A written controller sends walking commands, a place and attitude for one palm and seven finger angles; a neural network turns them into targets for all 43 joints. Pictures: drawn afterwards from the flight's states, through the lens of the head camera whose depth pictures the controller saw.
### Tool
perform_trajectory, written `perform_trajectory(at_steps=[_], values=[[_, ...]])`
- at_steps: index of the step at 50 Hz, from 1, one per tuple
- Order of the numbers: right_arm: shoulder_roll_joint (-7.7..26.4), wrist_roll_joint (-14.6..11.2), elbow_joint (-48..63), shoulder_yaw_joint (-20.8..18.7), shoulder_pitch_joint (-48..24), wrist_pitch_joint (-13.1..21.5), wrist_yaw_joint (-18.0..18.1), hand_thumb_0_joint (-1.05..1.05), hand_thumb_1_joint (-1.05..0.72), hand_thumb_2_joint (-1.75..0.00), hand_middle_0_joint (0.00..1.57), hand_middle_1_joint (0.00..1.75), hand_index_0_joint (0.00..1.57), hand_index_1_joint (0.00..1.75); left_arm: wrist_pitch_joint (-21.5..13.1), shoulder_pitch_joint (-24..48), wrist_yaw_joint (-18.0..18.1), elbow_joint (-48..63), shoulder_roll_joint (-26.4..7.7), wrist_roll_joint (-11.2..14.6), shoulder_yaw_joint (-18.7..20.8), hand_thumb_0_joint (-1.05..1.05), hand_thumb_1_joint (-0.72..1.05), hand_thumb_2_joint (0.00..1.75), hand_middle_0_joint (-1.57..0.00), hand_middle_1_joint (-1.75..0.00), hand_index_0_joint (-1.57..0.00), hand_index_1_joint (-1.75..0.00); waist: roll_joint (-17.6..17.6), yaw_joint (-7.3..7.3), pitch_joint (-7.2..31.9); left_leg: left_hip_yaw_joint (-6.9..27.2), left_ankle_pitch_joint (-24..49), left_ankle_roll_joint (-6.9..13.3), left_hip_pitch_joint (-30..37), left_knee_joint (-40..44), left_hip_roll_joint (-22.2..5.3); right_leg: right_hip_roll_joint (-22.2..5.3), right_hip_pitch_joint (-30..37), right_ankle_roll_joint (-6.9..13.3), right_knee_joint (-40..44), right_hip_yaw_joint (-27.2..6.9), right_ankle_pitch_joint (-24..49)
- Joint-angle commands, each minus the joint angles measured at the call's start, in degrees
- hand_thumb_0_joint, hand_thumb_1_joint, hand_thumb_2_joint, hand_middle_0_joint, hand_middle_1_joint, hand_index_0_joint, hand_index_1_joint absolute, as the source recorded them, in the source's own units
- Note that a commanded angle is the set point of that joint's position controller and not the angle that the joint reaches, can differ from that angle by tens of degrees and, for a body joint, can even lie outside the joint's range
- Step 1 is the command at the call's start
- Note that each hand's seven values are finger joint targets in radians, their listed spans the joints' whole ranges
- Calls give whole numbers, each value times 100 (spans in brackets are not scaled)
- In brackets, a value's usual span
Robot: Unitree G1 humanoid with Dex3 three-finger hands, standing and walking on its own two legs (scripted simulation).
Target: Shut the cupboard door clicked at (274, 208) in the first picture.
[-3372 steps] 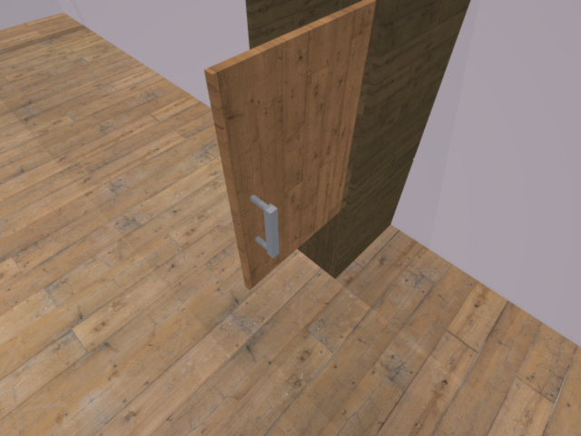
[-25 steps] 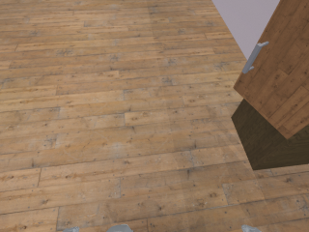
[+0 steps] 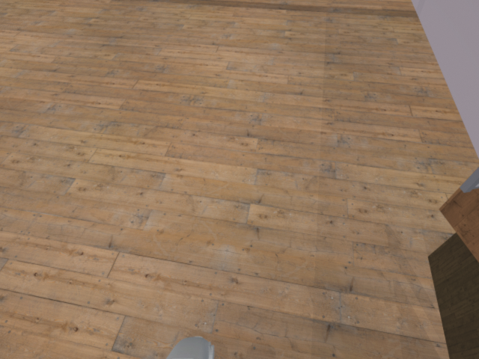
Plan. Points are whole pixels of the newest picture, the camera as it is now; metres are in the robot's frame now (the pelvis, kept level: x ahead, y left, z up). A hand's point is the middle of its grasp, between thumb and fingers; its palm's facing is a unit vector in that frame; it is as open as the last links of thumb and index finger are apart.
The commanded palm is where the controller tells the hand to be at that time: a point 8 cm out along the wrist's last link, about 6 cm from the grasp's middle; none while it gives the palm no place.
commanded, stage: walk to a spot facing it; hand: left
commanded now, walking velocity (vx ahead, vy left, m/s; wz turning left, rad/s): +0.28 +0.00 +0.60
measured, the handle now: out of the picture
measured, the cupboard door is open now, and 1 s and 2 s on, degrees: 23 23 23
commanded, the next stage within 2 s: turn to face it in 0.38 s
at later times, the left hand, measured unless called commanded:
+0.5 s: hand (96, 336) +0.19 +0.30 -0.16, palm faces +0.29 -0.93 -0.22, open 7.4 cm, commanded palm none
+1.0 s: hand (132, 280) +0.30 +0.26 -0.18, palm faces +0.15 -0.96 -0.22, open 7.2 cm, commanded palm none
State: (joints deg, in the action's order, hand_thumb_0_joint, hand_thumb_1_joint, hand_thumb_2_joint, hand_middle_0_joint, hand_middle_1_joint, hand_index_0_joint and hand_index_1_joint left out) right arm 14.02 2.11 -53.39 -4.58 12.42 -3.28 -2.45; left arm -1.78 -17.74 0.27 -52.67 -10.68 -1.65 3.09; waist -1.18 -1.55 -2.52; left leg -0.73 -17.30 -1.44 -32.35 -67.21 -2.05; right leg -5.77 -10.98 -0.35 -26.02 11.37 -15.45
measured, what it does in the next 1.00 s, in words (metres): walks ahead: left foot, then right foot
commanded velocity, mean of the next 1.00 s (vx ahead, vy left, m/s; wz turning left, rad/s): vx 0.11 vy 0.00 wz -0.08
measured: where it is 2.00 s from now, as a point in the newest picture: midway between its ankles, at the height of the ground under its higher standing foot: (228, 331)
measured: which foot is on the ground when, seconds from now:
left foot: up 0.00-0.22, down 0.24-0.72, up 0.74-1.00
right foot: down 0.00-0.24, up 0.26-0.68, down 0.70-1.00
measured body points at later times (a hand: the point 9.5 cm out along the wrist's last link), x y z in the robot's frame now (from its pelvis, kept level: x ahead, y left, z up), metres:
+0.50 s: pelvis +0.15 +0.07 +0.00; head +0.19 +0.10 +0.45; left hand +0.17 +0.35 -0.14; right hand +0.28 -0.15 -0.14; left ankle +0.13 +0.14 -0.74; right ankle +0.25 -0.08 -0.67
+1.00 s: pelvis +0.27 +0.06 -0.01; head +0.33 +0.07 +0.44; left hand +0.30 +0.31 -0.16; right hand +0.37 -0.17 -0.16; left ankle +0.24 +0.19 -0.71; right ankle +0.35 -0.02 -0.74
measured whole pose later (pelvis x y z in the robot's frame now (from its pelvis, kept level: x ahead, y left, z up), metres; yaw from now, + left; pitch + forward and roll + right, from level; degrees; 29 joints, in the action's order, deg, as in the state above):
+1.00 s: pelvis +0.27 +0.06 -0.01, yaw +6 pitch +2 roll +0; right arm 10.7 1.0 -54.6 -2.4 9.9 -1.7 1.6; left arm 2.3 -12.0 0.3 -54.5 -10.4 -1.6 4.4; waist 0.4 0.6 -5.0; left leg 0.0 -24.8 -2.3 -21.9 -45.8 -1.5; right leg 3.8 -20.5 2.6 -26.4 -3.0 -7.5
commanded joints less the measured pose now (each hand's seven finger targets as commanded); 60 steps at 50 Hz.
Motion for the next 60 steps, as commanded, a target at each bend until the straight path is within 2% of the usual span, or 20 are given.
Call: perform_trajectory(at_steps=[1,7,10,11,12,13,16,18,29,34,36,37,38,41,48,51,52,54,56,60], values=[[-18,-49,588,30,-708,193,-107,0,-90,-90,20,30,20,30,-236,-486,73,101,-847,-14,240,0,90,90,-20,-30,-20,-30,898,321,-28,-236,129,-2,-749,895,-209,-1387,1051,492,1363,-457,1065],[-20,-54,804,117,-1198,318,-161,0,-90,-90,20,30,20,30,-223,-719,52,-98,-1032,-31,292,0,90,90,-20,-30,-20,-30,1042,479,-36,-707,-156,223,-91,2650,-127,-1737,1450,466,822,38,2173],[341,-4,527,18,12,427,-75,0,-90,-90,20,30,20,30,-191,-433,17,-36,-1268,35,361,0,90,90,-20,-30,-20,-30,677,-193,705,-1060,209,456,2329,3801,383,-1453,680,175,-1163,665,3012],[961,21,343,-146,831,456,13,0,-90,-90,20,30,20,30,-176,-415,-53,111,-1059,57,353,0,90,90,-20,-30,-20,-30,-353,-623,1283,192,297,815,3973,4072,-447,-1073,-701,-107,-2754,702,1568],[1693,20,225,-318,1511,471,103,0,-90,-90,20,30,20,30,-150,-29,-139,532,-770,81,242,0,90,90,-20,-30,-20,-30,-1644,-890,1521,2811,1307,1608,4977,4509,-2137,-191,-2808,-402,-4421,245,-1922],[1737,-64,85,-283,1767,442,167,0,-90,-90,20,30,20,30,-110,719,-76,830,-936,34,219,0,90,90,-20,-30,-20,-30,-644,-986,1400,2926,1383,1758,4626,4676,-2401,-248,-3147,-281,-4925,-622,-1896],[995,-59,391,-66,516,524,302,0,-90,-90,20,30,20,30,-21,624,-76,528,-674,5,271,0,90,90,-20,-30,-20,-30,-815,-353,312,1882,587,1319,2656,5105,-1657,-534,-2829,-287,-4582,-1110,-831],[778,-58,395,13,237,613,322,0,-90,-90,20,30,20,30,44,293,-126,350,-605,-21,275,0,90,90,-20,-30,-20,-30,-590,-38,340,1411,1206,1220,2481,5132,-1323,-416,-2492,-336,-4153,-1064,-392],[329,-75,-213,104,713,621,405,0,-90,-90,20,30,20,30,137,910,-55,382,-331,30,7,0,90,90,-20,-30,-20,-30,-413,50,125,428,3588,1079,2654,4855,-977,140,-1525,-205,-1577,-893,849],[328,-102,-372,116,589,506,443,0,-90,-90,20,30,20,30,134,110,-38,102,-587,19,89,0,90,90,-20,-30,-20,-30,-82,453,-66,-64,2553,609,1995,3770,-862,348,280,47,-381,-942,1608],[126,-175,-295,96,893,480,411,0,-90,-90,20,30,20,30,44,-525,7,-64,-1210,-15,221,0,90,90,-20,-30,-20,-30,1291,502,403,-658,-652,133,810,1470,296,-1217,1338,1022,99,-2955,4378],[94,-189,-211,137,922,394,459,0,-90,-90,20,30,20,30,20,-618,54,-64,-1281,69,244,0,90,90,-20,-30,-20,-30,1769,478,1009,-222,-2136,33,686,481,299,-1693,1453,1585,582,-3752,4325],[212,-176,-200,103,729,335,466,0,-90,-90,20,30,20,30,77,-183,119,43,-1119,69,247,0,90,90,-20,-30,-20,-30,1819,379,893,153,-1967,21,570,170,89,-1509,1002,1598,818,-3769,3388],[103,-149,-156,137,336,217,410,0,-90,-90,20,30,20,30,200,600,140,280,-908,32,263,0,90,90,-20,-30,-20,-30,573,143,732,130,-1015,-40,819,319,-94,-856,-73,1275,942,-2803,1636],[3,-152,131,113,209,214,407,0,-90,-90,20,30,20,30,272,627,52,295,-984,-31,386,0,90,90,-20,-30,-20,-30,834,181,642,13,-793,-66,1241,2393,121,-469,-392,1086,946,-3163,695],[127,-177,102,107,558,306,460,0,-90,-90,20,30,20,30,330,800,19,380,-1016,35,412,0,90,90,-20,-30,-20,-30,859,-35,778,-8,36,-46,2285,3843,173,-220,-856,755,585,-3112,552],[332,-162,111,81,677,359,495,0,-90,-90,20,30,20,30,349,883,1,456,-874,75,375,0,90,90,-20,-30,-20,-30,522,-115,749,227,101,46,2896,4497,-144,102,-1433,506,277,-2873,149],[1081,-48,371,-39,553,371,546,0,-90,-90,20,30,20,30,334,920,-102,697,-574,115,291,0,90,90,-20,-30,-20,-30,-1440,-137,473,2229,726,1006,2920,5422,-2369,1004,-2483,-38,-2002,-1320,-1601],[844,-13,413,35,195,397,564,0,-90,-90,20,30,20,30,410,982,-153,572,-829,2,381,0,90,90,-20,-30,-20,-30,-816,71,225,1499,2731,1158,2554,5022,-2129,677,-2403,-175,-3601,-1444,-1301],[789,-16,512,43,14,394,550,0,-90,-90,20,30,20,30,474,939,-234,578,-630,64,284,0,90,90,-20,-30,-20,-30,-721,120,361,72,3970,898,3071,4471,-1578,492,-2219,-271,-3293,-1010,-930]])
